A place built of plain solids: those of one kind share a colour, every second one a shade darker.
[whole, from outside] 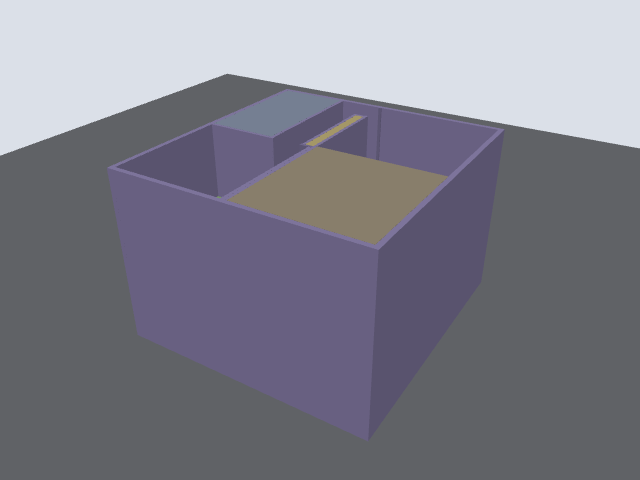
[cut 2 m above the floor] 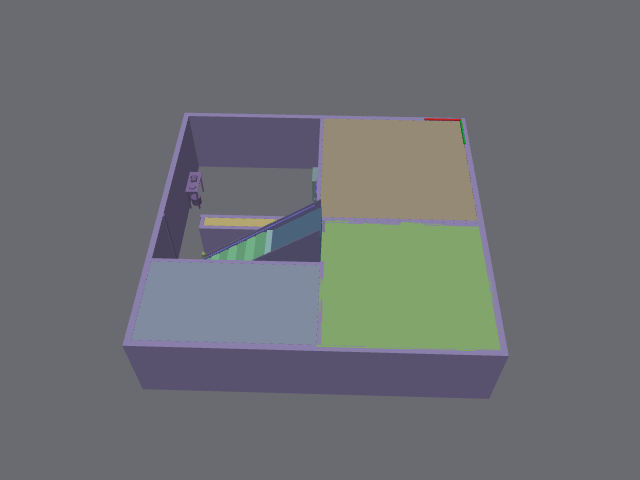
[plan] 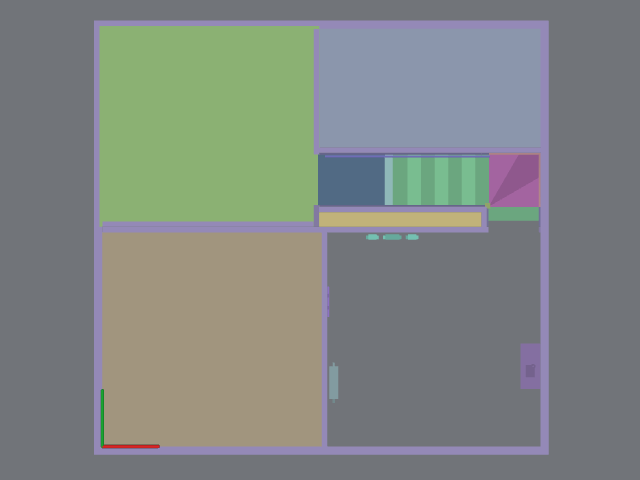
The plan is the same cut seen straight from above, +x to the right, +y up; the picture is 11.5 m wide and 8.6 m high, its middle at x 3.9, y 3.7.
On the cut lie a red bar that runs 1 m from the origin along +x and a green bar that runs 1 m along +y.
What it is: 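A lodging house's back stair, a dwelling of no particular year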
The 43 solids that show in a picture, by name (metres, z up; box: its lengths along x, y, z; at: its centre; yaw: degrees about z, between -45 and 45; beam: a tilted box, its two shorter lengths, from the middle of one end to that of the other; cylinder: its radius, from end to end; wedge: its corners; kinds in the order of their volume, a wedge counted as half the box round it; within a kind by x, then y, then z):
{
 "beside_lower_1": {"box": [3.93, 3.83, 5.46], "at": [1.97, 1.92, 2.68]},
 "behind_box_1": {"box": [3.96, 2.13, 5.46], "at": [5.87, 6.42, 2.68]},
 "upper_1": {"box": [3.94, 3.6, 3.06], "at": [1.92, 5.74, 1.48]},
 "wall_1": {"box": [0.15, 7.79, 5.46], "at": [-0.07, 3.74, 2.68]},
 "wall_2": {"box": [3.79, 0.1, 5.46], "at": [1.89, 3.98, 2.68]},
 "wall_3": {"box": [6.92, 0.1, 5.46], "at": [3.46, 3.88, 2.68]},
 "wall_4": {"box": [0.1, 0.39, 5.46], "at": [3.83, 4.13, 2.68]},
 "wall_5": {"box": [0.1, 2.26, 5.46], "at": [3.83, 6.36, 2.68]},
 "wall_6": {"box": [8.15, 0.15, 5.46], "at": [3.92, -0.07, 2.68]},
 "wall_7": {"box": [8.15, 0.15, 5.46], "at": [3.92, 7.56, 2.68]},
 "wall_8": {"box": [0.1, 3.83, 2.62], "at": [3.98, 1.92, 1.26]},
 "wall_9": {"box": [3.1, 0.1, 5.46], "at": [5.34, 4.25, 2.68]},
 "wall_10": {"box": [4.07, 0.1, 5.46], "at": [5.82, 5.31, 2.68]},
 "wall_11": {"box": [0.1, 0.46, 5.46], "at": [6.84, 4.07, 2.68]},
 "wall_12": {"box": [0.032, 0.1, 5.46], "at": [7.83, 3.88, 2.68]},
 "wall_13": {"box": [0.15, 7.79, 5.46], "at": [7.92, 3.74, 2.68]},
 "beside_box_1": {"box": [2.9, 0.26, 5.46], "at": [5.34, 4.07, 2.68]},
 "carriage_1": {"wedge": [[3.87, 4.32, -0.05], [3.87, 4.32, 2.91], [3.87, 5.23, -0.05], [3.87, 5.23, 2.91], [6.93, 4.32, -0.05], [6.93, 4.32, 0.67], [6.93, 5.23, -0.05], [6.93, 5.23, 0.67]]},
 "string_1": {"wedge": [[3.88, 4.3, -0.05], [3.88, 4.3, 3.15], [3.88, 4.33, -0.05], [3.88, 4.33, 3.15], [6.86, 4.3, -0.05], [6.86, 4.3, 0.97], [6.86, 4.33, -0.05], [6.86, 4.33, 0.97]]},
 "string_2": {"wedge": [[3.88, 5.23, -0.05], [3.88, 5.23, 3.15], [3.88, 5.26, -0.05], [3.88, 5.26, 3.15], [6.93, 5.23, -0.05], [6.93, 5.23, 0.93], [6.93, 5.26, -0.05], [6.93, 5.26, 0.93]]},
 "rail_1": {"wedge": [[3.99, 5.18, 3.84], [3.99, 5.18, 3.89], [3.99, 5.22, 3.84], [3.99, 5.22, 3.89], [6.95, 5.18, 1.68], [6.95, 5.18, 1.73], [6.95, 5.22, 1.68], [6.95, 5.22, 1.73]]},
 "tread_1": {"wedge": [[5.17, 4.32, 1.85], [5.17, 4.32, 1.95], [5.17, 5.24, 1.85], [5.17, 5.24, 1.95], [5.46, 4.32, 1.85], [5.46, 5.24, 1.85], [5.47, 4.32, 1.95], [5.47, 5.24, 1.95]]},
 "tread_2": {"wedge": [[5.42, 4.32, 1.67], [5.42, 4.32, 1.77], [5.42, 5.24, 1.67], [5.42, 5.24, 1.77], [5.71, 4.32, 1.67], [5.71, 4.32, 1.77], [5.71, 5.24, 1.67], [5.71, 5.24, 1.77]]},
 "tread_3": {"wedge": [[5.66, 4.32, 1.49], [5.66, 4.32, 1.59], [5.66, 5.24, 1.49], [5.66, 5.24, 1.59], [5.95, 4.32, 1.49], [5.95, 4.32, 1.59], [5.95, 5.24, 1.49], [5.95, 5.24, 1.59]]},
 "tread_4": {"wedge": [[5.9, 4.32, 1.32], [5.9, 4.32, 1.42], [5.9, 5.24, 1.32], [5.9, 5.24, 1.42], [6.19, 4.32, 1.31], [6.19, 5.24, 1.31], [6.2, 4.32, 1.41], [6.2, 5.24, 1.41]]},
 "tread_5": {"wedge": [[6.15, 4.32, 1.14], [6.15, 4.32, 1.24], [6.15, 5.24, 1.14], [6.15, 5.24, 1.24], [6.44, 4.32, 1.14], [6.44, 4.32, 1.24], [6.44, 5.24, 1.14], [6.44, 5.24, 1.24]]},
 "tread_6": {"wedge": [[6.39, 4.32, 0.96], [6.39, 4.32, 1.06], [6.39, 5.24, 0.96], [6.39, 5.24, 1.06], [6.68, 4.32, 0.96], [6.68, 4.32, 1.06], [6.68, 5.24, 0.96], [6.68, 5.24, 1.06]]},
 "tread_7": {"wedge": [[6.63, 4.32, 0.78], [6.63, 4.32, 0.88], [6.63, 5.24, 0.78], [6.63, 5.24, 0.88], [6.92, 4.32, 0.78], [6.92, 5.24, 0.78], [6.93, 4.32, 0.88], [6.93, 5.24, 0.88]]},
 "tread_8": {"wedge": [[6.91, 4.05, 0.07], [6.91, 4.05, 0.17], [6.91, 4.34, 0.08], [6.91, 4.34, 0.18], [7.83, 4.05, 0.07], [7.83, 4.05, 0.17], [7.83, 4.34, 0.08], [7.83, 4.34, 0.18]]},
 "winder_1": {"wedge": [[6.87, 4.29, 0.35], [6.87, 4.3, 0.25], [6.87, 4.3, 0.25], [6.87, 4.3, 0.35], [7.83, 4.29, 0.35], [7.83, 4.3, 0.25], [7.83, 4.9, 0.25], [7.83, 4.9, 0.35]]},
 "winder_2": {"wedge": [[6.87, 5.24, 0.61], [6.87, 5.24, 0.71], [6.9, 4.28, 0.61], [6.9, 4.28, 0.61], [6.9, 4.28, 0.71], [6.91, 4.28, 0.71], [7.46, 5.24, 0.61], [7.47, 5.24, 0.71]]},
 "winder_3": {"wedge": [[6.88, 4.27, 0.53], [6.88, 4.28, 0.43], [7.39, 5.24, 0.43], [7.39, 5.24, 0.53], [7.83, 4.82, 0.53], [7.83, 4.83, 0.43], [7.83, 5.24, 0.43], [7.83, 5.24, 0.53]]},
 "radiator_1": {"box": [0.16, 0.59, 0.79], "at": [4.15, 1.14, 0.48]},
 "coat_pegs_1": {"box": [0.15, 0.1, 0.51], "at": [4.84, 3.75, 1.3]},
 "coat_pegs_2": {"box": [0.25, 0.1, 0.71], "at": [5.19, 3.75, 1.2]},
 "coat_pegs_3": {"box": [0.15, 0.1, 0.74], "at": [5.55, 3.75, 1.19]},
 "string_turn_1": {"wedge": [[6.93, 5.23, -0.05], [6.93, 5.23, 0.93], [6.93, 5.26, -0.05], [6.93, 5.26, 0.93], [7.82, 5.23, -0.05], [7.82, 5.23, 0.69], [7.85, 5.26, -0.05], [7.85, 5.26, 0.69]]},
 "string_turn_2": {"wedge": [[7.82, 4.29, -0.05], [7.82, 4.29, 0.4], [7.82, 5.23, -0.05], [7.82, 5.23, 0.69], [7.85, 4.29, -0.05], [7.85, 4.29, 0.4], [7.85, 5.26, -0.05], [7.85, 5.26, 0.69]]},
 "hall_table_1": {"box": [0.17, 0.22, 0.07], "at": [7.67, 1.35, 0.8]},
 "hall_table_2": {"box": [0.36, 0.82, 0.022], "at": [7.67, 1.44, 0.75]},
 "hall_table_3": {"cylinder": 0.14, "from": [7.67, 1.55, 0.0], "to": [7.67, 1.55, 0.26]},
 "hall_table_4": {"cylinder": 0.1, "from": [7.67, 1.66, 0.76], "to": [7.67, 1.66, 0.8]},
 "riser_1": {"wedge": [[4.93, 4.32, 2.01], [4.93, 4.32, 2.04], [4.93, 5.24, 2.01], [4.93, 5.24, 2.04], [5.2, 4.32, 1.92], [5.2, 4.32, 2.03], [5.2, 5.24, 1.92], [5.2, 5.24, 2.03]]}
}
